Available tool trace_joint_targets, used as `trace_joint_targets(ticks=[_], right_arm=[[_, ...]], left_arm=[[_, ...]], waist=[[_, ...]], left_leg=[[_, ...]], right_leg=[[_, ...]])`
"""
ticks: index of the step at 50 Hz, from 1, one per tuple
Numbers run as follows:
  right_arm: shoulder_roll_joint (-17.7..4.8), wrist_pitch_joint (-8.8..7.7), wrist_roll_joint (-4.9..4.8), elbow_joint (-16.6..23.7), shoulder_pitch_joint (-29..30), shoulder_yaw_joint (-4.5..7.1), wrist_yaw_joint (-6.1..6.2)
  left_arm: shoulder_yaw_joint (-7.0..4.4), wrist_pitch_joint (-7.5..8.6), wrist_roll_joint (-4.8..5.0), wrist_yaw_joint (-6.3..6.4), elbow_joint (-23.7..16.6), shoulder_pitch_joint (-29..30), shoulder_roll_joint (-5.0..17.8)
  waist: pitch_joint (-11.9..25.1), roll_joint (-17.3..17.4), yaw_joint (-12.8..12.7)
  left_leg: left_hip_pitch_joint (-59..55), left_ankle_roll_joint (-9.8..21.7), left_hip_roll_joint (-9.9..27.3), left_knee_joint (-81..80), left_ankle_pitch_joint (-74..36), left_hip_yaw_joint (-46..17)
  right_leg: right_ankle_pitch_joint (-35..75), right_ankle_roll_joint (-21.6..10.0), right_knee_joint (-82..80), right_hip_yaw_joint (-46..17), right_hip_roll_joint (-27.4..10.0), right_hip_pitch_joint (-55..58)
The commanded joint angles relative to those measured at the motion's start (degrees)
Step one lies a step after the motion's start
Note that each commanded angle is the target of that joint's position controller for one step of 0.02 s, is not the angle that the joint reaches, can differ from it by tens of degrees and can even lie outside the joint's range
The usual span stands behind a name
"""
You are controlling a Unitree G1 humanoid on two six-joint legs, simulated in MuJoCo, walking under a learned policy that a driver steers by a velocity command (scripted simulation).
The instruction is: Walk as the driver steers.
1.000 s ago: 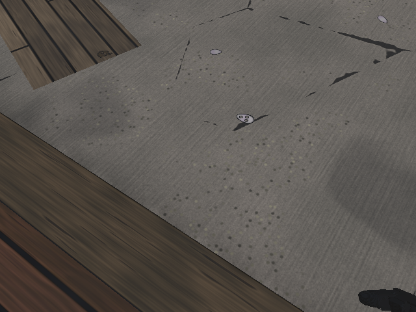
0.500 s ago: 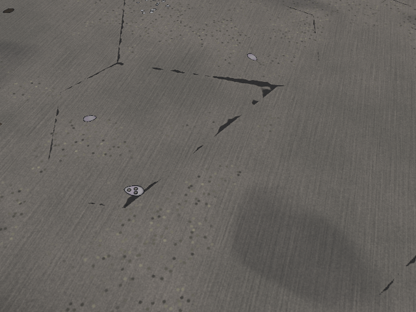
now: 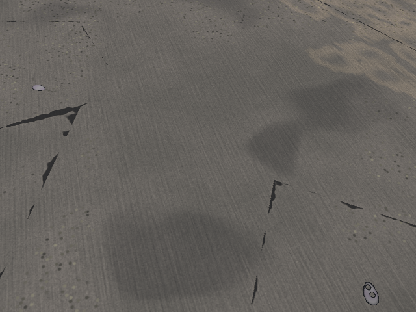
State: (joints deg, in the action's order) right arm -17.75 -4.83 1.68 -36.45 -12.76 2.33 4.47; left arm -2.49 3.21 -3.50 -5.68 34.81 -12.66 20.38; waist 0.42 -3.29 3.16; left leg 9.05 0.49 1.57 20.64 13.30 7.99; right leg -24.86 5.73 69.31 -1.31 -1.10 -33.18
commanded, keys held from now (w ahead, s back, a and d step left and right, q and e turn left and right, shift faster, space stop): e+shift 0.10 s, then shift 0.10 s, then q+shift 0.42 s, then w+q+shift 0.24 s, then w+shift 0.12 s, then w+e+shift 0.02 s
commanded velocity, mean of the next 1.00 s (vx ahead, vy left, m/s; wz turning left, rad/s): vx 0.20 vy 0.00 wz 0.20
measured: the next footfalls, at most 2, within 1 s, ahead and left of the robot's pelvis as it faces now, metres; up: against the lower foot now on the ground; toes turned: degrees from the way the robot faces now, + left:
right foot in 0.16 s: +0.04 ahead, -0.13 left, +0.00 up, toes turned -14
left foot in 0.76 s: -0.01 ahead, +0.10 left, +0.00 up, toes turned +11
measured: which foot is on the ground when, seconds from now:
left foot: down 0.00-0.16, up 0.18-0.74, down 0.76-1.00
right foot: up 0.00-0.14, down 0.16-0.76, up 0.78-1.00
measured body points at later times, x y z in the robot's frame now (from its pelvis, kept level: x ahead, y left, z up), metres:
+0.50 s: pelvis +0.01 -0.05 -0.02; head +0.04 -0.05 +0.43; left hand +0.24 +0.18 -0.09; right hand +0.05 -0.31 -0.14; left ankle -0.03 +0.08 -0.70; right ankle +0.00 -0.12 -0.74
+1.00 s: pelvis +0.08 +0.06 -0.01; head +0.07 +0.09 +0.44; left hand +0.16 +0.36 -0.12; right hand +0.17 -0.20 -0.12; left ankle -0.05 +0.09 -0.74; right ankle +0.24 -0.05 -0.69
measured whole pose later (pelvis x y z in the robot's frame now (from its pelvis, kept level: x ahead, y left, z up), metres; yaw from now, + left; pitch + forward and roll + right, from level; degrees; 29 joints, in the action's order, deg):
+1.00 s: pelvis +0.08 +0.06 -0.01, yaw +17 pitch -1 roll +0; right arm -14.8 -2.3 -0.7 -46.2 -26.6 2.8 -1.1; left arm -2.9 0.3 -1.3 -1.6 42.5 -9.5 17.9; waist 0.7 -4.1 1.2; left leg -3.0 6.2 -6.8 19.1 20.7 -5.3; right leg -4.4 3.1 50.9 -0.5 -4.2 -34.6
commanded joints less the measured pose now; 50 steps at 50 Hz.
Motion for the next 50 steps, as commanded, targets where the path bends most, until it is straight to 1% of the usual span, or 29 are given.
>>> trace_joint_targets(ticks=[1, 5, 7, 8, 9, 10, 11, 12, 13, 14, 15, 17, 19, 22, 24, 26, 28, 32, 35, 38, 39, 40, 41, 42, 43, 44, 45, 47, 50], right_arm=[[-12.2, -1.53, 1.57, 3.9, 2.2, 3.69, 1.38], [-14.9, -1.62, 3.14, 5.0, 3.7, 5.18, -0.17], [-13.2, -1.31, 2.05, 4.1, 6.6, 4.56, -1.41], [-10.3, -1.28, 1.83, 3.0, 3.9, 3.51, -2.67], [-2.1, -1.12, 2.90, 5.9, 0.7, 1.35, -3.24], [-1.1, -2.59, 1.30, 8.7, 0.9, 0.28, -3.36], [-3.6, -2.27, -1.10, 8.5, 8.1, 0.74, -3.31], [-6.7, -1.87, -1.17, 8.0, 8.3, 1.48, -2.98], [-9.3, -1.38, 0.38, 5.7, 5.1, 2.27, -2.95], [-7.0, -0.97, 1.59, 3.9, 1.9, 1.10, -3.59], [-5.1, -0.36, 2.10, 0.3, -4.0, 0.13, -5.66], [-2.8, 0.33, 0.83, -4.5, -12.4, -0.24, -9.89], [-2.3, -0.02, -0.21, -5.0, -15.9, -0.08, -11.89], [-6.4, -1.01, 1.33, 3.0, -3.1, 1.09, -8.31], [-2.4, -0.14, 1.21, 4.2, 1.3, -1.00, -5.46], [-0.2, 0.73, 2.53, 3.1, -0.6, -1.80, -4.33], [0.0, 1.18, 3.36, 1.6, -3.8, -1.50, -5.42], [0.3, 1.76, 1.88, 0.4, -4.3, -0.44, -9.01], [1.0, 0.30, 2.07, -1.2, -4.1, 0.34, -9.70], [-0.9, -2.78, 2.94, -5.4, -11.5, 3.00, -9.43], [-4.6, -4.02, 4.01, -6.9, -18.5, 4.44, -7.96], [-9.1, -5.60, 2.25, -4.3, -17.4, 4.21, -7.34], [-4.6, -5.79, 2.81, -5.3, -16.9, 3.53, -7.68], [-1.7, -5.67, 2.31, -4.9, -12.3, 2.45, -8.90], [-12.5, 2.11, -4.50, -4.9, -15.7, 5.69, -7.03], [-11.7, 4.62, -4.76, -4.4, -13.5, 4.99, -6.45], [-8.9, 4.95, -3.24, -3.7, -11.9, 3.79, -6.10], [-7.1, 3.70, -2.39, -5.1, -12.9, 3.03, -5.38], [-8.1, 0.68, -2.83, -8.8, -13.5, 3.40, -4.58]], left_arm=[[1.46, 0.03, 0.60, -3.05, -5.0, 1.8, -0.9], [-0.54, -0.35, 1.06, -3.31, -3.1, -2.6, 2.6], [-2.13, 0.65, 1.73, -1.77, -2.4, -3.8, 4.3], [-3.50, 1.09, 1.81, -0.44, -1.9, -6.2, 6.7], [-6.03, 1.60, 1.38, 2.00, -1.9, -11.7, 16.2], [-5.73, 3.45, 0.33, 1.84, -3.2, -12.2, 16.3], [-5.17, 4.82, -0.66, 2.05, -0.6, -13.5, 10.5], [-4.28, 4.87, 1.13, 2.27, -0.4, -10.0, 7.4], [-2.93, 3.96, 3.48, 2.46, -1.7, -5.1, 3.9], [-1.51, 3.14, 4.80, 2.30, -2.9, 0.1, 2.0], [-0.52, 2.12, 3.80, 2.13, -4.0, 4.4, 1.2], [0.65, 0.90, 2.13, 1.74, -6.2, 12.7, 0.8], [0.29, 0.20, 0.73, 2.37, -5.2, 12.5, 3.5], [-4.35, 0.26, 2.12, 5.61, -3.0, -2.4, 13.3], [-4.40, 0.48, 3.43, 6.97, 0.5, -10.9, 9.0], [-4.10, 1.34, 3.29, 7.84, 0.1, -7.9, 6.6], [-4.47, 2.23, 1.79, 8.48, -2.2, -0.4, 6.9], [-5.45, 2.44, -0.60, 9.87, -1.8, 0.1, 7.9], [-3.88, 1.50, 0.04, 8.64, 1.1, -0.4, 5.3], [-1.90, 0.67, -1.24, 7.94, 2.8, 1.7, 2.5], [-0.44, 1.07, -2.48, 7.51, 2.7, 3.5, -1.6], [1.24, 2.82, -1.80, 6.00, -2.4, 7.2, -4.6], [1.24, 3.39, -0.03, 5.11, -2.3, 12.2, -3.4], [0.75, 3.49, 0.56, 5.32, -1.3, 12.4, -1.4], [-3.44, 0.95, 2.12, 4.92, -1.3, 12.5, 9.9], [-3.19, -0.48, 2.00, 4.77, -0.7, 10.4, 8.9], [-2.65, -1.08, 1.94, 4.42, 1.5, 7.8, 7.1], [-1.94, -2.35, 1.95, 4.05, 3.2, 6.6, 4.0], [-2.39, -2.27, 2.73, 3.84, 2.2, 13.7, 4.2]], waist=[[2.5, 7.5, 0.3], [1.8, 10.5, -1.0], [2.2, 9.4, -4.1], [4.9, 5.9, -5.3], [14.1, -9.7, -4.5], [17.2, -5.4, -4.7], [6.9, -1.0, -9.1], [5.7, -3.2, -7.7], [5.6, -2.6, -5.3], [3.8, -1.7, -1.6], [3.5, 0.0, 1.1], [4.1, 1.2, 4.5], [3.1, 1.1, 2.9], [3.0, -2.8, -8.3], [0.4, -1.3, -12.6], [1.9, -1.5, -10.8], [2.5, -1.8, -7.1], [2.0, -1.5, -7.0], [-2.2, -1.9, -5.9], [-0.1, 6.0, -0.9], [1.3, 13.5, 3.0], [2.8, 14.6, 3.2], [-4.4, 11.6, 5.3], [-7.7, 12.0, 2.9], [-4.9, 1.3, 1.9], [-7.3, 1.9, -0.2], [-7.7, 3.6, -0.6], [-7.8, 8.7, -0.8], [-10.5, 9.7, -1.3]], left_leg=[[-5.1, 11.3, 12.5, -3.3, -32.9, -2.2], [-5.6, 10.8, 19.2, -0.3, -30.1, -3.1], [-3.2, 7.3, 18.7, 5.9, -24.1, -2.6], [1.0, 3.1, 14.2, 13.4, -16.2, 1.0], [16.2, -5.4, 3.6, 32.8, 20.8, 8.1], [25.6, -6.7, -1.9, 37.3, 32.3, -5.8], [31.1, -6.2, -0.2, 43.0, 30.4, -9.4], [31.5, -5.8, 1.8, 47.7, 28.7, -9.3], [29.1, -5.7, 3.9, 49.4, 26.5, -10.4], [23.6, -5.8, 5.5, 47.2, 22.2, -11.6], [14.5, -6.2, 4.9, 46.7, 12.5, -10.9], [2.1, -7.6, 3.7, 45.5, 2.4, -8.4], [-0.5, -8.0, 3.4, 46.3, -2.0, -9.4], [19.3, -6.8, 1.8, 40.3, 16.8, -6.0], [31.6, -6.7, 5.3, 34.5, 22.2, -10.2], [28.0, -6.6, 4.6, 33.5, 20.6, -8.2], [18.0, -5.4, 2.9, 31.7, 18.1, -4.4], [10.3, -1.6, 2.3, 23.8, 13.9, -3.6], [7.8, 3.3, 1.0, 17.2, 9.8, -4.0], [-8.5, 7.1, -3.0, 7.9, 1.7, -3.7], [-18.7, 11.9, 3.9, 6.1, -4.6, -18.0], [-23.5, 19.7, 13.5, 0.0, 1.1, -44.2], [-20.3, 18.4, 14.6, -4.0, 14.6, -43.1], [-16.9, 17.1, 12.0, -2.0, 12.6, -38.7], [-17.9, 18.4, 14.7, -6.2, 0.9, -39.8], [-14.8, 17.5, 13.1, -6.6, -5.9, -36.5], [-11.6, 16.3, 10.8, -7.6, -10.3, -31.4], [-9.1, 14.8, 8.3, -9.9, -13.9, -28.0], [-6.7, 11.6, 3.8, -12.6, -7.5, -23.3]], right_leg=[[0.4, 0.1, -12.9, 3.8, -3.9, 2.0], [4.0, -3.6, -24.6, 5.2, -2.3, 9.3], [16.8, -8.4, -39.2, 6.0, 0.5, 17.0], [33.0, -12.8, -44.3, 6.0, 2.5, 26.9], [74.5, -28.0, -43.1, -12.8, -13.5, 46.8], [77.3, -35.6, -42.9, -26.0, -21.3, 49.1], [71.9, -30.4, -42.5, -20.0, -20.1, 42.3], [64.8, -27.2, -43.4, -15.0, -18.6, 37.6], [59.6, -24.5, -44.3, -12.4, -17.6, 32.0], [54.9, -21.2, -46.0, -9.4, -15.7, 23.3], [51.3, -18.5, -46.7, -4.2, -12.2, 14.3], [47.7, -15.3, -45.4, 2.3, -8.5, 4.0], [43.4, -15.3, -42.8, 2.5, -10.3, 3.2], [43.8, -24.5, -41.3, -5.9, -18.8, 26.3], [41.6, -28.3, -44.0, -13.6, -25.5, 36.7], [36.8, -27.5, -46.8, -12.4, -24.8, 34.0], [32.2, -24.5, -50.0, -5.3, -20.8, 25.5], [15.2, -19.6, -54.6, 0.7, -21.7, 24.3], [-10.5, -17.4, -56.7, 1.5, -21.9, 23.4], [-8.9, -15.0, -38.5, 11.2, -16.3, 15.8], [-6.0, -10.6, -15.9, 14.7, -9.1, 2.7], [-7.1, -7.4, -9.8, 3.4, 0.7, -13.3], [-6.0, -7.6, -8.0, -4.3, -0.4, -21.0], [-2.4, -6.3, -2.1, -4.0, -0.7, -23.0], [-0.2, -4.1, -6.1, 0.7, -3.0, -21.6], [3.0, -2.6, -9.9, 0.3, -4.0, -18.2], [10.4, -2.1, -12.6, 0.3, -4.6, -14.1], [16.7, -1.8, -12.5, 1.5, -4.4, -11.0], [31.1, -2.5, -27.5, 0.7, -2.7, -10.2]])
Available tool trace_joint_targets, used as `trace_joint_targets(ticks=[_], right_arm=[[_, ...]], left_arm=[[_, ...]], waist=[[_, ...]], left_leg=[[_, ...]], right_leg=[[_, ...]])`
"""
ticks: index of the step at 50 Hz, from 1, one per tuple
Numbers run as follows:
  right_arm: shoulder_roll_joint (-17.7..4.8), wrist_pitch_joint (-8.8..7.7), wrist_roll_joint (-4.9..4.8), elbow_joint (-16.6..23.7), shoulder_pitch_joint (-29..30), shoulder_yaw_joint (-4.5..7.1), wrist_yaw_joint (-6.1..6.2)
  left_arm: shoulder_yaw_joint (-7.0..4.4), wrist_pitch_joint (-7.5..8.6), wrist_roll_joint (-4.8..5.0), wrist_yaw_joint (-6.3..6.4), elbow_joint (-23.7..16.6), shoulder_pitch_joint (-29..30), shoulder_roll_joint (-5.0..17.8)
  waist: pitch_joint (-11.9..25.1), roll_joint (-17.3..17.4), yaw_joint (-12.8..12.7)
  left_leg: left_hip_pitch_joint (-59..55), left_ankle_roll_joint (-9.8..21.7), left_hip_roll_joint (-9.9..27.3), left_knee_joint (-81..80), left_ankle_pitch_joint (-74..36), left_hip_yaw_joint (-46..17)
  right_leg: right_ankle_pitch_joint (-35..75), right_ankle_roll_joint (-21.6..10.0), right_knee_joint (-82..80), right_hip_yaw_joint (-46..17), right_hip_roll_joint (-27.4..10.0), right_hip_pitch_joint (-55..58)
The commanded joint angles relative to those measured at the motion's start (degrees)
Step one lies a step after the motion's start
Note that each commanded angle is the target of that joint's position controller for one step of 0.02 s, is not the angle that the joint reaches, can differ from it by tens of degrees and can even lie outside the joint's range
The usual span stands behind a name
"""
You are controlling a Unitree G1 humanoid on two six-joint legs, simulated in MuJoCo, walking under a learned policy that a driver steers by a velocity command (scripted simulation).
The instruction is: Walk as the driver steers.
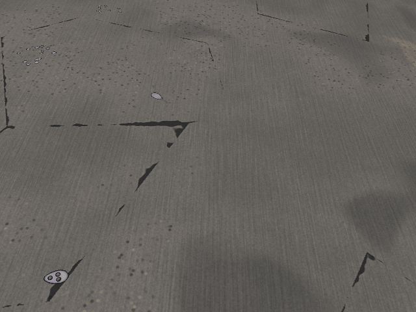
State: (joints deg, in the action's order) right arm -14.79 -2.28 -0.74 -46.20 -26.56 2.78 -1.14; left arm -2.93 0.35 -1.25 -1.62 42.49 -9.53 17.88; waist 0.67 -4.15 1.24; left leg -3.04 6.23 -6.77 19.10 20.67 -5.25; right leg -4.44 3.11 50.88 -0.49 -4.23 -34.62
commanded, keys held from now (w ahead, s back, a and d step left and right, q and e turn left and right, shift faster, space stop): w+e+shift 0.86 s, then w+shift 0.14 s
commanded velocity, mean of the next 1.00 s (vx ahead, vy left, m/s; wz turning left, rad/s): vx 0.95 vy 0.00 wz -0.63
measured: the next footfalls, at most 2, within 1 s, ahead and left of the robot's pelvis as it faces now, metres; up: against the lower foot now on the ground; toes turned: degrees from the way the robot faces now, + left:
right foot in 0.36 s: +0.39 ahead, -0.08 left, -0.15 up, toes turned -12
left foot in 0.68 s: +0.87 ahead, -0.01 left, -0.15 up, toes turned -30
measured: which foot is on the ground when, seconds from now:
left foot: down 0.00-0.34, up 0.36-0.66, down 0.68-1.00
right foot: up 0.00-0.34, down 0.36-0.68, up 0.70-1.00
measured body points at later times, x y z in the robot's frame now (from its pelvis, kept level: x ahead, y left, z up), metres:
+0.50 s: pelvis +0.41 -0.06 -0.15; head +0.45 -0.03 +0.29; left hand +0.44 +0.23 -0.31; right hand +0.45 -0.33 -0.26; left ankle +0.39 +0.11 -0.76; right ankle +0.35 -0.07 -0.88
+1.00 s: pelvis +0.87 -0.19 -0.15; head +0.88 -0.22 +0.30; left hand +1.23 -0.19 -0.19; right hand +0.63 -0.34 -0.29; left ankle +0.83 +0.01 -0.88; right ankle +0.95 -0.38 -0.82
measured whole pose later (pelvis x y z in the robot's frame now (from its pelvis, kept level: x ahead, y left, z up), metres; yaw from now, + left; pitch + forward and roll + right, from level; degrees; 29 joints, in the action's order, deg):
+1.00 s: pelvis +0.87 -0.19 -0.15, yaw -42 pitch +1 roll +3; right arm -16.4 -6.7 1.4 -56.9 -28.4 2.8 -0.3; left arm -1.9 0.5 -1.9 -4.7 36.3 2.8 19.1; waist -2.3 -1.3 4.2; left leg -9.7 -2.2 0.2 8.6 18.4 12.0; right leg -1.2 -7.6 49.0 2.9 -3.0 -44.0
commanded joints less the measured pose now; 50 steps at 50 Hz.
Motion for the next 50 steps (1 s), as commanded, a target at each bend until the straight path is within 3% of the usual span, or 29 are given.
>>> trace_joint_targets(ticks=[1, 5, 7, 12, 14, 16, 17, 18, 19, 20, 21, 22, 23, 24, 25, 26, 27, 29, 31, 33, 34, 35, 36, 37, 38, 40, 43, 47, 50], right_arm=[[-9.9, -2.18, -0.21, 0.8, 0.7, 2.65, 1.05], [-9.1, -2.92, 1.24, -1.7, -1.1, 2.07, 1.94], [-9.2, -3.21, 2.40, -3.3, -3.5, 1.72, 2.21], [-11.2, -3.56, 3.39, -9.0, -10.6, 1.06, 3.85], [-11.6, -2.96, 2.74, -9.6, -8.1, 0.47, 4.50], [-9.7, -2.11, 2.76, -9.9, -4.3, -0.40, 5.49], [-12.2, -2.21, 2.53, -8.1, 6.0, 0.76, 5.27], [-10.6, -2.50, 2.44, -4.8, 17.2, 0.72, 4.05], [-6.6, -3.92, 1.33, 0.3, 14.4, -0.85, 3.92], [-8.2, -4.32, 0.20, 1.5, 13.4, -1.55, 3.66], [-9.5, -4.49, 0.64, 3.1, 12.3, -2.09, 3.24], [-11.7, -5.14, 2.87, 2.6, 15.5, -1.71, 2.83], [-10.6, -4.16, 4.70, 3.3, 18.2, -1.43, 1.50], [-10.1, -3.12, 5.53, 4.2, 17.4, -1.67, 0.63], [-10.4, -2.48, 5.34, 5.9, 20.4, -1.77, 0.17], [-8.1, -2.28, 5.32, 6.9, 23.4, -2.46, -0.05], [-5.5, -2.42, 4.28, 7.1, 23.1, -3.14, -0.32], [-5.7, -2.67, 1.94, 5.7, 19.6, -2.43, -0.29], [-7.5, -2.63, 1.71, 4.8, 16.7, -1.33, 0.37], [-11.9, -2.73, 2.16, 1.0, 0.0, 1.18, 1.97], [-16.3, -3.01, 3.71, -0.7, -9.9, 2.51, 3.12], [-18.1, -2.86, 4.79, -0.2, -9.2, 2.60, 3.09], [-18.1, -2.81, 3.96, 0.6, 0.6, 3.14, 2.49], [-11.0, -2.57, 3.37, 2.4, 8.5, 2.05, 2.05], [-7.9, -2.50, 3.23, 1.9, 10.2, 1.62, 1.75], [-5.5, -2.91, 3.44, -1.2, 8.5, 0.75, 1.90], [-4.3, -4.63, 1.78, -4.1, 7.5, 0.53, 1.05], [-6.2, -6.14, 2.36, -4.3, 9.3, 0.69, 0.79], [-8.4, -5.77, 1.82, -6.2, 3.5, 0.69, 0.89]], left_arm=[[-1.89, 0.59, 0.26, -0.64, -4.5, 10.7, 5.5], [-1.86, 0.46, 1.19, -2.70, -3.3, 13.0, 3.9], [-1.90, 0.58, 0.75, -2.40, -3.9, 15.6, 3.7], [-1.49, 2.85, -1.69, -1.00, -5.4, 20.1, 3.6], [-1.21, 3.12, -2.12, -0.95, -1.3, 9.1, 3.2], [-2.17, 2.20, -1.97, -0.50, 6.6, -9.4, 5.5], [-3.76, 1.75, -0.80, -0.31, 10.9, -25.6, 7.5], [-4.11, 1.89, -1.06, -0.47, 14.7, -31.3, 9.4], [-4.85, 2.49, -0.51, -0.28, 14.4, -30.0, 15.4], [-4.03, 2.90, -0.89, -0.10, 15.1, -33.9, 12.1], [-4.76, 2.58, -1.00, 1.19, 14.0, -29.2, 12.3], [-4.17, 2.85, -0.89, 2.25, 12.6, -22.9, 10.5], [-3.25, 2.83, -0.03, 3.18, 12.6, -17.4, 9.2], [-2.84, 3.25, 0.14, 3.34, 11.1, -13.7, 10.2], [-2.46, 4.00, 0.55, 2.88, 9.5, -9.9, 9.7], [-2.46, 4.96, 0.64, 2.56, 9.1, -9.0, 9.8], [-3.26, 5.63, 0.58, 2.22, 8.6, -7.5, 10.9], [-4.16, 6.47, 1.77, 1.03, 8.3, -7.3, 11.0], [-4.62, 5.92, 2.25, 0.36, 9.1, -10.6, 11.4], [-4.68, 5.55, 1.36, 0.39, 8.9, -9.1, 12.5], [-2.74, 5.98, 0.76, 0.38, 6.9, -6.9, 5.1], [-0.74, 5.84, 1.44, 1.12, 3.1, -7.6, -1.3], [-0.64, 5.24, 2.31, 1.14, 0.6, -13.6, 0.5], [-0.65, 3.55, 0.85, 1.08, 2.7, -11.6, 2.6], [-0.80, 2.60, 0.18, 0.36, 2.6, -8.8, 2.7], [-0.51, 1.08, -0.54, -1.12, 0.1, -4.1, 0.7], [0.65, -0.37, -0.47, -2.22, -5.6, 3.9, -0.8], [1.36, -0.04, -0.36, -3.39, -8.2, 9.2, 1.2], [2.09, 0.68, -0.94, -3.47, -8.0, 13.3, 0.7]], waist=[[-9.8, 10.8, 1.1], [-10.4, 9.0, 1.6], [-12.4, 7.1, 3.2], [-13.7, 2.7, 6.1], [-6.2, 5.3, 0.7], [-1.1, 6.1, -7.8], [3.3, 0.5, -19.1], [-0.6, -7.4, -20.7], [4.1, -12.2, -12.7], [9.1, -2.8, -13.2], [11.9, 2.7, -11.2], [5.7, 7.4, -8.3], [-2.1, 11.3, -2.8], [-7.2, 9.2, 1.3], [-13.1, 10.7, 3.3], [-14.4, 10.4, 3.0], [-12.4, 7.3, 3.4], [-8.9, 4.0, 2.8], [-4.3, 4.9, 2.3], [6.2, 5.6, 12.5], [11.4, 11.5, 15.9], [13.1, 21.9, 10.7], [13.3, 28.1, 2.3], [5.4, 17.5, 1.3], [-1.2, 11.7, 1.6], [-4.5, 9.5, 0.1], [-6.1, 9.3, -1.4], [-7.9, 5.7, -3.3], [-9.3, 4.4, -1.4]], left_leg=[[5.9, 5.4, 11.3, -10.5, -13.4, -8.3], [9.0, 4.5, 13.6, -10.1, -8.7, -4.3], [5.8, 4.3, 14.6, -9.1, -13.7, -2.0], [-15.0, -0.3, 14.3, -1.8, -47.9, 4.1], [-13.0, -3.3, 13.6, 12.4, -65.1, 8.2], [-4.0, -4.3, 13.4, 34.7, -71.5, 8.0], [5.2, -6.0, 8.2, 62.3, -63.5, 9.7], [30.0, -5.9, -0.2, 86.4, -4.9, 13.4], [51.5, -6.5, 2.1, 89.2, 15.3, 4.8], [64.4, -7.8, 5.6, 84.8, 13.2, 0.6], [68.9, -8.7, 8.8, 81.2, 11.1, -4.0], [67.4, -7.0, 11.2, 71.7, 6.3, -5.0], [60.6, -7.8, 10.9, 64.1, 5.5, -2.3], [51.4, -9.2, 12.3, 54.1, 6.2, -2.1], [42.4, -10.7, 14.7, 42.1, 4.9, -1.6], [33.3, -11.3, 14.1, 34.9, -0.9, 0.7], [22.7, -10.8, 12.4, 28.7, -9.2, 2.9], [8.5, -9.6, 9.7, 23.9, -24.7, 5.4], [3.8, -8.5, 6.8, 18.6, -23.8, 5.7], [-11.5, -7.8, 5.4, 17.7, -13.8, 6.2], [-19.2, -6.0, 16.1, 14.6, 1.2, -5.3], [-16.8, -5.0, 30.6, 2.0, 14.7, -32.6], [-12.6, 0.5, 33.7, -8.2, 27.5, -52.4], [-4.7, 1.9, 30.9, -6.6, 35.4, -42.4], [2.9, 1.2, 28.2, -5.5, 26.7, -31.7], [9.5, -0.8, 25.0, -5.9, 10.4, -16.9], [12.2, -2.9, 22.8, -11.0, -6.0, -2.1], [13.3, -1.9, 19.0, -17.7, -19.7, 11.8], [7.8, -1.0, 19.5, -20.1, -38.5, 16.4]], right_leg=[[16.0, -0.6, -11.5, 0.8, 1.1, -5.6], [24.1, -5.2, -15.0, 0.0, 1.5, -0.9], [22.8, -7.8, -15.9, -1.0, 3.7, -2.8], [14.9, -10.4, -26.2, 4.6, 6.7, -10.7], [21.2, -11.6, -29.4, 8.3, 8.5, 6.4], [20.6, -13.5, -26.9, 8.2, 8.1, 25.9], [25.9, -18.2, -32.2, 2.9, 4.1, 39.8], [28.0, -21.6, -34.6, 2.1, 1.7, 53.6], [53.7, -23.0, -14.6, -10.3, -7.8, 72.0], [49.6, -28.3, -15.8, -21.0, -12.7, 82.8], [18.3, -33.6, -22.7, -32.9, -15.8, 81.3], [2.0, -30.3, -31.2, -36.4, -14.7, 68.8], [3.9, -26.7, -35.8, -32.2, -8.8, 52.1], [5.2, -26.7, -39.1, -32.3, -9.4, 35.6], [5.6, -25.2, -43.0, -29.0, -8.0, 19.4], [8.3, -24.3, -44.3, -25.4, -4.3, 9.0], [8.8, -22.1, -44.4, -22.3, -0.7, 2.9], [11.1, -18.5, -43.0, -19.5, 2.6, -1.0], [21.3, -15.1, -33.2, -18.7, 4.8, 8.0], [31.6, -11.5, -5.4, -16.3, 8.0, 10.9], [8.9, -10.4, 16.5, -13.9, 11.8, 4.2], [-24.7, -11.1, 33.2, -9.0, 13.3, -3.1], [-19.8, -12.0, 37.1, -7.5, 10.3, -9.2], [-15.4, -12.0, 35.6, -5.8, 4.7, -10.5], [-13.8, -11.7, 33.3, -4.4, 2.9, -10.4], [-13.3, -10.6, 30.1, -4.7, -0.2, -9.0], [-7.9, -9.5, 23.8, -2.6, -2.1, -9.8], [4.1, -9.8, 2.9, 0.5, -0.5, -3.5], [6.8, -12.1, -9.4, 6.7, 3.6, 4.5]])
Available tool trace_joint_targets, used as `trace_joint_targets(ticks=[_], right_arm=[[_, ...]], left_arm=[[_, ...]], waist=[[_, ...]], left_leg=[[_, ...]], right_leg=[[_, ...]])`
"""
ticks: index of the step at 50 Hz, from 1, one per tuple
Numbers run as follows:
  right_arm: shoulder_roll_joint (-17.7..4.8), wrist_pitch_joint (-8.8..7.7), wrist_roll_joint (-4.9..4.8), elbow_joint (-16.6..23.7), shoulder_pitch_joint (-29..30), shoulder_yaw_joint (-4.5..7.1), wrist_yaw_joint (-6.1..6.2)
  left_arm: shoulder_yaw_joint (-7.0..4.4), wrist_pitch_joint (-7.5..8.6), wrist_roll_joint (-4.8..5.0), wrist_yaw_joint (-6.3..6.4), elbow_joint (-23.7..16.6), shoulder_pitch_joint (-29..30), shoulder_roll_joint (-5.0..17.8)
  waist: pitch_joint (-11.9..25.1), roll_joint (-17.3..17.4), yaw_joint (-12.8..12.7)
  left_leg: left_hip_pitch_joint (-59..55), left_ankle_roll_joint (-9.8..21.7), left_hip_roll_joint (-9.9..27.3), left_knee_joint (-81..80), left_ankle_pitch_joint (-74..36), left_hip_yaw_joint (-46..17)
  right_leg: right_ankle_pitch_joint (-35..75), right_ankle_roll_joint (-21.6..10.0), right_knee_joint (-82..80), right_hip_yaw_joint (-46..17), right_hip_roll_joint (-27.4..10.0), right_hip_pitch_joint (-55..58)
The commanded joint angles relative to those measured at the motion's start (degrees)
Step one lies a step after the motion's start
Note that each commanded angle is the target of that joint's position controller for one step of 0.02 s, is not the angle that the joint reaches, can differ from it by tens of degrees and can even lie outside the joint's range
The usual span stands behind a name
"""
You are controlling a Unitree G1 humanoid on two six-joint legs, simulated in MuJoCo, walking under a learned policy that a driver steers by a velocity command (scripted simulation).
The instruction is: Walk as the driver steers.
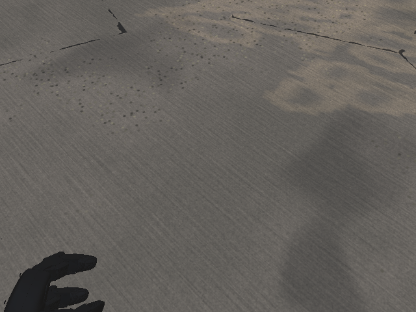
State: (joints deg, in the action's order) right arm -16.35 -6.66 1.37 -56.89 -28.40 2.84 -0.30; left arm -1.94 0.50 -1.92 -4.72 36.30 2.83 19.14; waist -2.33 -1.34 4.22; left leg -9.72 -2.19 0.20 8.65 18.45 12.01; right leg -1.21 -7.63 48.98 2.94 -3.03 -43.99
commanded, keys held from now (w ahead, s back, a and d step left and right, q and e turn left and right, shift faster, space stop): w+shift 0.02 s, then q+shift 0.98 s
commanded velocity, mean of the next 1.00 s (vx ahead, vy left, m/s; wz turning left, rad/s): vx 0.25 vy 0.00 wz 0.62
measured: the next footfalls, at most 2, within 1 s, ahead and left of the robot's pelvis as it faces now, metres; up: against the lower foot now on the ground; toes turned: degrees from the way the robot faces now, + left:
right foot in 0.10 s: +0.31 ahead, -0.07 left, +0.00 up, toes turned -4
left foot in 0.54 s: +0.53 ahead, +0.09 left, +0.00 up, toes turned +17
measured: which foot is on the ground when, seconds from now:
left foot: down 0.00-0.08, up 0.10-0.52, down 0.54-1.00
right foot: up 0.00-0.08, down 0.10-0.56, up 0.58-0.98, down 1.00-1.00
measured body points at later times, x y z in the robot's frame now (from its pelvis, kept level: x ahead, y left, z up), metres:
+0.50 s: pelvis +0.35 -0.01 +0.00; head +0.39 +0.00 +0.45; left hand +0.42 +0.29 -0.12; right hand +0.55 -0.25 -0.10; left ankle +0.49 +0.11 -0.70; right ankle +0.27 -0.07 -0.73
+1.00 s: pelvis +0.49 -0.03 +0.00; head +0.52 -0.01 +0.45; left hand +0.44 +0.30 -0.10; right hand +0.83 -0.15 -0.06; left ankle +0.49 +0.08 -0.73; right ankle +0.63 -0.10 -0.73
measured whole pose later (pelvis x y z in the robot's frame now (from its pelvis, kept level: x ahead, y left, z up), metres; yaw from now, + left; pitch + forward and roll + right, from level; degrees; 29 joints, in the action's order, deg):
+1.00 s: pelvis +0.49 -0.03 +0.00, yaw +41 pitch +1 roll -1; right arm -20.0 3.8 -1.2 -30.5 -8.2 6.8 2.1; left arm -4.7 1.1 0.7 0.7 45.1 -3.6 17.7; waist -3.5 1.2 0.8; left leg 22.2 1.5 -12.1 31.6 8.8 -19.9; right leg -11.1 2.0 27.9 -9.6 3.8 -19.7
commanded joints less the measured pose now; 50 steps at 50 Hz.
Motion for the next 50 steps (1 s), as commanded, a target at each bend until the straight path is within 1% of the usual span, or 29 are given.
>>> trace_joint_targets(ticks=[1, 2, 4, 5, 6, 7, 8, 9, 10, 11, 13, 15, 18, 20, 23, 26, 27, 28, 29, 30, 31, 32, 33, 36, 38, 43, 47, 49, 50], right_arm=[[-8.6, -0.94, -0.03, 4.3, 4.3, 0.81, 0.36], [-10.3, -0.11, 0.00, 3.7, 3.2, 1.01, 0.86], [-12.7, 1.66, -0.11, 3.0, 3.6, 1.17, 1.71], [-11.3, 1.83, -0.80, 3.5, 3.5, 0.81, 1.53], [-0.9, 1.87, -1.44, 5.5, -2.6, -0.99, 0.23], [-5.1, 2.27, -4.88, 5.2, -7.1, 0.02, 1.79], [-10.1, 0.20, -5.32, 5.8, 2.3, 1.51, 1.57], [-8.7, -0.24, -6.23, 7.7, 6.2, 1.67, 1.61], [-6.7, 0.12, -5.39, 6.6, 8.0, 1.56, 2.02], [-5.6, 1.12, -4.82, 5.8, 6.5, 1.89, 2.07], [-2.3, 3.13, -4.39, 5.7, 4.5, 1.95, 1.77], [-1.3, 4.27, -3.92, 7.6, 6.3, 2.12, 1.34], [-1.3, 4.22, -3.30, 11.1, 12.0, 1.81, 0.51], [-1.2, 4.09, -2.75, 12.4, 15.0, 1.59, -0.63], [-3.5, 4.80, -2.33, 14.0, 14.5, 2.22, -2.64], [-8.5, 5.64, -2.56, 14.5, 7.0, 4.21, -3.21], [-10.5, 5.34, -2.50, 13.2, -0.3, 5.35, -2.58], [-13.1, 4.96, -2.40, 13.3, 1.3, 5.85, -1.33], [-16.1, 4.31, 0.18, 17.3, 6.2, 5.77, -1.05], [-16.5, 3.72, 0.98, 20.8, 10.9, 5.87, -1.60], [-14.6, 3.54, -0.42, 22.8, 15.1, 5.66, -1.55], [-11.7, 4.05, -2.36, 23.2, 17.8, 5.00, -1.03], [-10.3, 4.54, -3.20, 23.8, 18.7, 4.53, -0.28], [-10.2, 6.39, -2.36, 25.8, 18.6, 4.93, 1.60], [-11.6, 7.28, -2.21, 26.1, 16.6, 5.66, 2.61], [-10.9, 9.23, -2.22, 28.0, 18.0, 5.86, 3.22], [-10.6, 9.86, -2.20, 29.6, 19.4, 5.87, 2.62], [-10.3, 10.02, -2.87, 30.6, 21.5, 5.59, 2.41], [-8.0, 10.12, -2.90, 30.5, 19.0, 4.84, 2.22]], left_arm=[[0.90, 0.77, -0.43, -0.06, -1.3, 0.4, 0.5], [0.71, 1.14, -1.11, 0.48, -0.3, -1.7, 1.4], [-0.45, 2.30, -1.57, 1.76, 6.1, -19.7, 3.7], [-1.46, 2.70, -2.65, 2.90, 9.4, -27.9, 6.5], [-2.18, 3.10, -3.67, 4.00, 9.3, -25.5, 11.9], [-3.63, 3.14, -1.46, 4.09, 7.4, -27.4, 14.1], [-2.30, 3.90, 2.27, 3.17, 6.8, -22.2, 8.5], [-2.03, 4.89, 2.65, 2.98, 7.6, -18.3, 7.0], [-1.84, 5.63, 2.19, 3.10, 8.2, -14.7, 5.3], [-1.49, 5.97, 1.69, 3.32, 8.2, -11.9, 3.3], [-1.17, 6.26, 1.12, 3.84, 8.4, -9.5, 0.8], [-1.36, 6.00, 1.39, 5.02, 8.8, -6.9, 1.1], [-1.54, 4.66, 1.26, 7.29, 8.5, -3.4, 2.0], [-1.75, 3.57, 1.81, 8.48, 8.5, -4.7, 3.2], [-2.29, 1.62, 2.74, 9.21, 8.3, -5.5, 5.2], [-2.95, -0.54, 3.39, 9.48, 6.2, -2.6, 6.2], [-2.69, -1.09, 3.61, 9.05, 5.4, -0.5, 5.3], [-1.56, -0.98, 2.18, 7.75, 4.8, -2.5, 0.7], [-1.18, -0.63, 0.54, 6.45, 3.5, -8.5, -1.4], [-1.47, 0.57, 1.23, 5.32, 3.7, -10.7, 3.0], [-2.21, 1.22, 2.51, 4.93, 3.0, -6.5, 5.6], [-2.52, 1.09, 1.81, 5.23, 3.2, -4.0, 5.4], [-2.56, 0.55, 1.20, 5.70, 3.2, -3.0, 5.0], [-2.28, -0.23, 1.70, 5.75, 3.7, -2.2, 1.9], [-2.05, -0.27, 2.21, 6.11, 3.9, -1.8, 0.4], [-2.72, -0.25, 2.68, 6.48, 4.1, -1.4, 1.3], [-3.68, 1.39, 2.78, 5.63, 4.2, -2.9, 3.0], [-4.62, 2.01, 2.73, 5.22, 5.6, -7.3, 4.3], [-5.30, 1.80, 2.28, 5.35, 5.7, -8.3, 6.5]], waist=[[-4.7, 3.5, -5.3], [-2.9, 5.2, -6.8], [6.6, 6.7, -15.1], [11.4, 6.2, -18.1], [18.2, -10.2, -9.6], [33.6, -8.1, -11.3], [28.8, -2.8, -12.7], [16.7, -1.5, -9.9], [11.4, 2.5, -7.2], [8.7, 2.0, -4.6], [7.0, 0.1, -1.9], [4.3, -1.2, -0.2], [1.9, -2.1, -0.2], [3.1, -1.7, -2.4], [5.3, -2.2, -2.2], [7.9, -3.4, 2.4], [9.8, -0.3, 6.7], [6.7, 12.2, 2.9], [11.1, 21.4, -4.1], [21.7, 13.8, -3.1], [16.0, 7.1, -3.6], [9.6, -1.2, -5.3], [8.1, -2.3, -5.8], [8.2, 1.0, -5.8], [10.2, 3.2, -4.7], [9.9, 9.6, -2.8], [9.1, 13.1, -2.3], [9.2, 12.6, -4.6], [10.8, 6.5, -3.5]], left_leg=[[10.0, 7.6, 13.6, -5.9, -51.5, -0.2], [6.3, 7.5, 14.2, 0.7, -66.2, -0.1], [6.9, 6.8, 13.8, 25.6, -74.0, -1.4], [15.7, 6.0, 10.6, 42.8, -58.6, -2.5], [35.2, 4.4, 0.8, 66.6, 13.2, -5.1], [40.9, 5.3, -3.4, 80.5, 15.5, -18.8], [43.3, 3.7, -0.3, 76.3, 13.8, -24.8], [46.3, 2.6, 2.4, 70.6, 10.3, -21.5], [45.2, 1.5, 5.0, 67.3, 6.6, -19.6], [42.3, 1.0, 6.2, 65.7, 3.8, -18.4], [38.5, 0.6, 7.2, 63.0, -0.3, -17.2], [38.9, 0.2, 7.3, 58.5, -3.3, -14.9], [38.2, 0.4, 5.9, 44.3, -14.5, -10.6], [37.3, 0.8, 4.1, 35.4, -22.8, -7.9], [36.1, 2.8, 1.6, 30.1, -22.2, -5.0], [28.6, 7.5, -1.7, 28.0, -13.0, -4.1], [19.0, 10.1, -2.6, 20.9, -17.6, -6.4], [12.5, 12.7, 2.8, 19.4, -46.1, -17.4], [2.3, 26.7, 13.5, 19.4, -58.1, -44.8], [0.4, 29.4, 18.4, 11.4, -39.1, -56.4], [5.4, 26.4, 16.9, 8.9, -26.9, -52.6], [12.7, 22.3, 13.5, 7.9, -19.4, -47.2], [17.7, 20.5, 12.1, 8.3, -17.9, -44.4], [22.7, 15.8, 4.8, 9.5, -20.1, -37.1], [21.4, 15.1, 4.4, 10.6, -22.4, -37.8], [23.2, 11.8, 2.4, 10.7, -7.9, -40.7], [22.3, 10.8, 1.9, 13.1, -7.6, -45.3], [24.6, 9.0, -0.2, 16.6, -5.5, -45.8], [29.4, 6.8, -3.9, 23.8, 7.9, -41.8]], right_leg=[[1.3, -2.1, -9.1, 4.3, 4.4, 15.9], [-2.9, -2.5, -10.9, 5.0, 7.2, 18.8], [-1.9, -4.0, -19.0, 1.9, 8.5, 38.3], [2.8, -4.5, -21.1, -2.4, 3.1, 52.2], [26.6, -5.5, -14.7, -21.3, -17.0, 68.8], [43.8, -11.7, -15.6, -37.2, -26.1, 75.2], [42.5, -11.6, -20.2, -29.6, -19.7, 68.5], [38.4, -10.4, -22.8, -21.3, -18.0, 59.2], [35.5, -7.7, -25.4, -17.3, -15.5, 51.0], [36.9, -6.1, -27.7, -13.0, -13.9, 45.1], [37.7, -2.8, -31.6, -7.0, -12.2, 38.2], [36.5, -2.1, -34.6, -1.3, -10.9, 33.3], [31.9, -0.3, -35.8, 7.4, -6.3, 30.7], [31.1, 0.5, -33.7, 9.7, -6.0, 34.7], [37.6, 1.2, -26.9, 10.4, -8.5, 41.8], [44.7, 2.7, -11.6, 10.3, -9.9, 42.3], [35.8, 4.1, 0.9, 10.0, -7.8, 37.1], [-10.0, 7.2, 13.9, 9.1, 0.4, 25.5], [-39.2, 11.6, 34.9, 1.6, 13.3, 6.5], [-35.9, 10.3, 38.6, -12.7, 11.3, 5.0], [-31.6, 8.9, 35.3, -13.3, 9.1, 3.8], [-27.7, 8.9, 30.1, -12.5, 6.9, 3.7], [-25.7, 9.0, 24.9, -12.5, 5.4, 5.5], [-22.3, 10.5, 8.9, -10.7, 6.5, 13.0], [-20.5, 11.8, 3.0, -10.9, 7.6, 14.1], [-14.5, 12.4, -5.8, -12.0, 8.1, 17.3], [-15.0, 10.7, -15.7, -12.5, 8.0, 22.0], [-8.5, 9.2, -26.9, -11.6, 6.2, 29.5], [-6.8, 6.2, -30.9, -16.6, -1.5, 36.6]])
Over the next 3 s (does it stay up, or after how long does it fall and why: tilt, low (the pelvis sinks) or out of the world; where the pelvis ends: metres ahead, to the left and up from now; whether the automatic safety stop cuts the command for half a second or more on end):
stays up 0.69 0.11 -0.02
